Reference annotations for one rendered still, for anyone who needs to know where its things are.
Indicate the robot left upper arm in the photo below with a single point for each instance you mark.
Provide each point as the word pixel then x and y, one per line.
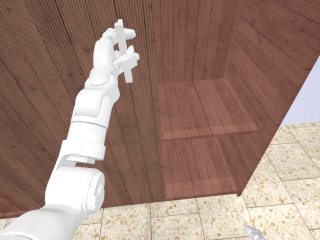
pixel 73 193

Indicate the wardrobe door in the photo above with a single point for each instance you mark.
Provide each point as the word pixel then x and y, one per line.
pixel 9 204
pixel 46 56

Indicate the right robot hand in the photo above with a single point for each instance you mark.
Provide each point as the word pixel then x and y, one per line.
pixel 254 234

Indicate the handle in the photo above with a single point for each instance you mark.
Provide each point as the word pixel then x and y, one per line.
pixel 121 39

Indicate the robot left forearm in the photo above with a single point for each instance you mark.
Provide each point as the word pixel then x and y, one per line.
pixel 90 120

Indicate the left robot hand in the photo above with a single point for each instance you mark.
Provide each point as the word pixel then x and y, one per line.
pixel 104 53

